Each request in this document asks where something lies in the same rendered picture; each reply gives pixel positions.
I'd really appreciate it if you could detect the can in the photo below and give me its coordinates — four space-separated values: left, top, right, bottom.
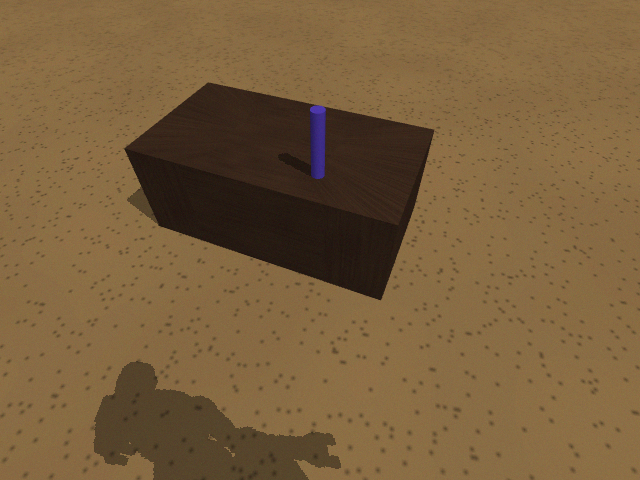
310 105 326 179

